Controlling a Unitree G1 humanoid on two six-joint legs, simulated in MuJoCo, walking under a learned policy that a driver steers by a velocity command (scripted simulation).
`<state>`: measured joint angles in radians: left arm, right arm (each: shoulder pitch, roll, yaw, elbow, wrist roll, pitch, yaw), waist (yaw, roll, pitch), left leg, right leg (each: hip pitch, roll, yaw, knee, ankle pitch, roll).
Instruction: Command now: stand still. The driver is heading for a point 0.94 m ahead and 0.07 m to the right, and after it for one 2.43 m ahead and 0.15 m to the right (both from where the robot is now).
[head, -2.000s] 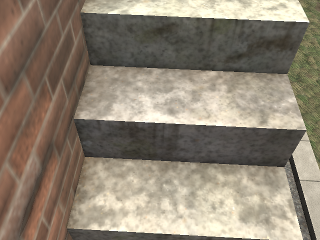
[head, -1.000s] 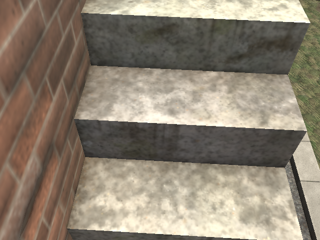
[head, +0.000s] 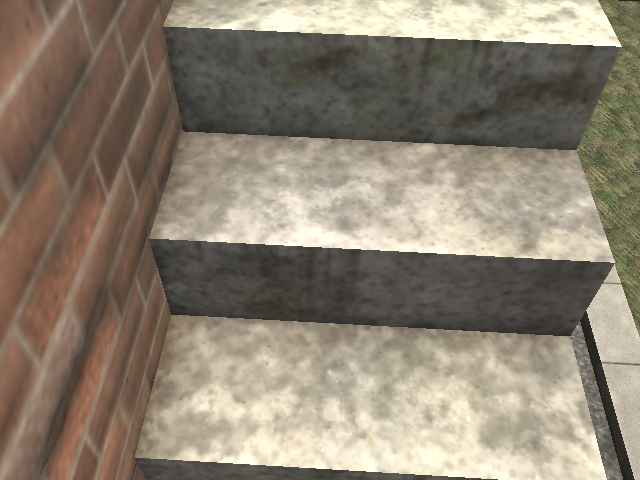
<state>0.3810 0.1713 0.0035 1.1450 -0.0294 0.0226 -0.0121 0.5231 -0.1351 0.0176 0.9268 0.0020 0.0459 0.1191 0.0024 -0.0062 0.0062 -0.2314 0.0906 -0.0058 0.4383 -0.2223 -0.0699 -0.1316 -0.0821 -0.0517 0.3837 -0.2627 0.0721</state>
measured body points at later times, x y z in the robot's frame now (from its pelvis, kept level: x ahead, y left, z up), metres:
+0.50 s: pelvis +0.00 +0.00 +0.00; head +0.01 +0.01 +0.45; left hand -0.06 +0.22 -0.16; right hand -0.07 -0.20 -0.15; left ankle +0.00 +0.16 -0.74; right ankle -0.04 -0.16 -0.74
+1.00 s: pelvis +0.02 -0.03 -0.01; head +0.03 -0.03 +0.44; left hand -0.02 +0.22 -0.17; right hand -0.07 -0.26 -0.15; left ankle +0.00 +0.15 -0.73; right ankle -0.05 -0.14 -0.74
